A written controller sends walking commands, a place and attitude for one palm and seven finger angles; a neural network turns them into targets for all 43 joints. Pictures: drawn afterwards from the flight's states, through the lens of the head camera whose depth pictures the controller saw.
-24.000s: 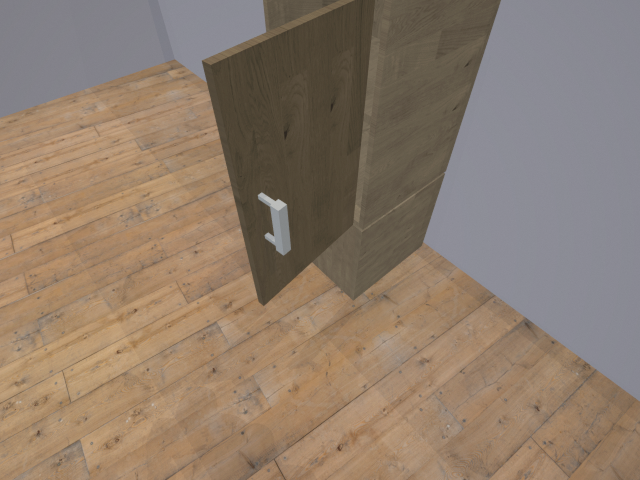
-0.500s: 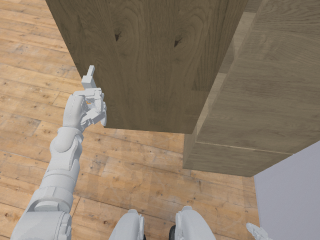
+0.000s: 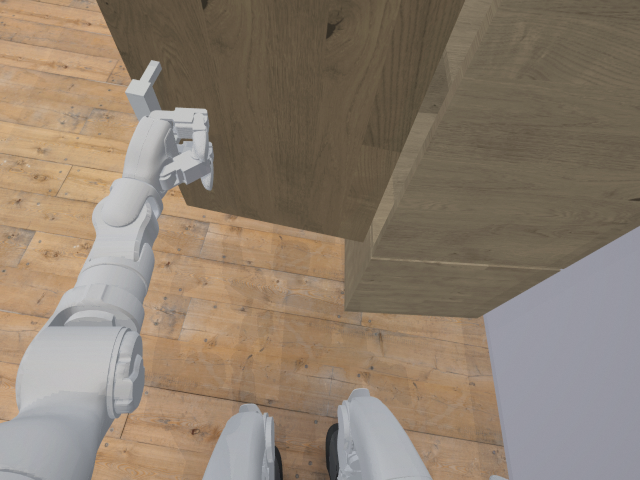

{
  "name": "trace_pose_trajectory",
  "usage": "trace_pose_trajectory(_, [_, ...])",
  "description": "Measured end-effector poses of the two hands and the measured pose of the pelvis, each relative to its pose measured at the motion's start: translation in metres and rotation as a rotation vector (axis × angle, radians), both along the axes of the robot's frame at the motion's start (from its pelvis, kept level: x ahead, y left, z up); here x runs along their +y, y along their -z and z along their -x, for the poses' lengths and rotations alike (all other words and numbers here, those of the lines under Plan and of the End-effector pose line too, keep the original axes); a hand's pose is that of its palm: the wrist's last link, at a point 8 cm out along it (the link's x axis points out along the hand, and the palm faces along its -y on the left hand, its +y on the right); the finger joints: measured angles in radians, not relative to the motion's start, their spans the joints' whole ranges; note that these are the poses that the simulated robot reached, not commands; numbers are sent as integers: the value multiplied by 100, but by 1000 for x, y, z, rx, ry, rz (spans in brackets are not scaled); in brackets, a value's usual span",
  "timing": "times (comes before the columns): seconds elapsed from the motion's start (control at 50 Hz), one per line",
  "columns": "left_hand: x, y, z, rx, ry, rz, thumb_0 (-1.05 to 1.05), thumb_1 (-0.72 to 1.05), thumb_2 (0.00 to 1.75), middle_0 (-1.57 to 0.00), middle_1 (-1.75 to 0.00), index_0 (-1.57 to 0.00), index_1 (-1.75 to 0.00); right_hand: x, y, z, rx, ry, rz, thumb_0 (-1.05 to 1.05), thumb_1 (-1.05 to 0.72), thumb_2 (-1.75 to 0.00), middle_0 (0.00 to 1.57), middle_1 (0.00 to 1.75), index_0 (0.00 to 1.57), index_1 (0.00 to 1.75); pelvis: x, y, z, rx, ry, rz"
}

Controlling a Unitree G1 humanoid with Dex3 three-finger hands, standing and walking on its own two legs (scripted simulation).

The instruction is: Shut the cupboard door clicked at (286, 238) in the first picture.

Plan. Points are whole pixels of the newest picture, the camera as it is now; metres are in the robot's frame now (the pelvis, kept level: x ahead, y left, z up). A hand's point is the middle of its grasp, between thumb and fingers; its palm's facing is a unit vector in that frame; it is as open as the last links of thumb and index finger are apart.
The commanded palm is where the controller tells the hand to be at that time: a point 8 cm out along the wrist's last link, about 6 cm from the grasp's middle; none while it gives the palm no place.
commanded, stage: push the door shut along its arc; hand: left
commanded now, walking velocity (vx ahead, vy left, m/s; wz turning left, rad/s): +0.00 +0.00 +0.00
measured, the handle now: (161, 116) +0.56 +0.17 +0.05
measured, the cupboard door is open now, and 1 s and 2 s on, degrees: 81 64 61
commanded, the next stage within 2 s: pull the fist back off the door in 0.84 s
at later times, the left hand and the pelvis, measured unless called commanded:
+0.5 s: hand (229, 130) +0.54 +0.08 +0.05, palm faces -0.38 -0.92 -0.05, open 2.9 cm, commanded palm +0.55 +0.11 +0.05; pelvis +0.01 -0.01 -0.01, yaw -1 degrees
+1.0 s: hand (250, 101) +0.58 +0.06 +0.06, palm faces -0.38 -0.93 +0.02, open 3.3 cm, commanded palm +0.59 +0.07 +0.05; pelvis +0.00 +0.00 -0.03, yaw -2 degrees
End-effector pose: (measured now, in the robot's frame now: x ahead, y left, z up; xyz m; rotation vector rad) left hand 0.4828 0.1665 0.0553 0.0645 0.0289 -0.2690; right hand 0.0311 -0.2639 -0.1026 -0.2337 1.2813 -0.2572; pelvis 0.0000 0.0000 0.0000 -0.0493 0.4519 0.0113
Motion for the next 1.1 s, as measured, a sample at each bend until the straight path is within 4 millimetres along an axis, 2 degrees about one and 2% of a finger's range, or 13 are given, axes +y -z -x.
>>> trace_pose_trajectory(0.18, [-22, 1, -30, 26, 48, 8, 1, 90, 90, -130, -150, -130, -150, 0, -1, 18, 38, 43, 3, 0, -91, -89, 21, 30, 20, 30, -2, 4, -4, 25, 18, 2])
trace_pose_trajectory(0.26, [-26, 1, -45, 16, 62, 15, 2, 89, 90, -130, -150, -130, -150, -1, 0, 25, 50, 65, 8, 0, -91, -89, 21, 30, 20, 30, -3, 7, -6, 44, 28, 3])
trace_pose_trajectory(0.4, [-25, 1, -53, 31, 94, -3, 0, 86, 91, -129, -150, -130, -150, -1, 2, 35, 96, 80, -5, 0, -91, -89, 21, 30, 20, 30, -7, 8, -9, 54, 32, 2])
trace_pose_trajectory(0.74, [-38, -3, -77, 64, 167, -3, 3, 92, 97, -130, -150, -131, -150, -12, 4, 31, 76, 38, 64, 0, -91, -89, 21, 30, 20, 30, -9, 20, -3, 86, 13, 23])
trace_pose_trajectory(0.96, [-51, -5, -96, 74, 195, -1, 4, 96, 99, -130, -150, -130, -150, -3, 10, 54, 115, 60, 68, 0, -91, -89, 21, 30, 20, 30, -5, 30, 0, 113, 20, 32])
trace_pose_trajectory(1.0, [-52, -3, -99, 81, 116, 61, 4, 92, 98, -130, -150, -131, -150, 1, 10, 60, 129, 58, 59, 0, -91, -89, 21, 30, 20, 30, -4, 31, 0, 122, 21, 35])
trace_pose_trajectory(1.1, [-56, 8, -101, 62, -231, 160, 3, 83, 92, -130, -150, -131, -150, 19, 10, 73, 173, 44, -21, 0, -91, -89, 21, 30, 20, 30, -2, 29, -2, 138, 30, 26])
